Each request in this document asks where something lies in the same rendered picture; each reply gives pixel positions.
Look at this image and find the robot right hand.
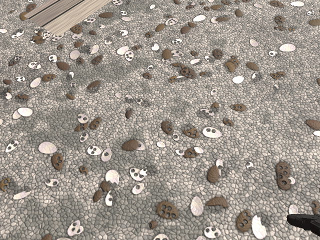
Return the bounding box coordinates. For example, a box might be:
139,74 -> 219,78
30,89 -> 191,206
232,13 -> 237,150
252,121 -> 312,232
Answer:
286,213 -> 320,237

